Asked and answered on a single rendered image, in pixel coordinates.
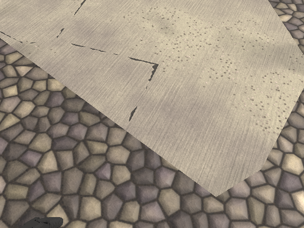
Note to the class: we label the left robot hand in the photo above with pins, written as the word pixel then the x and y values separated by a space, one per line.
pixel 47 222

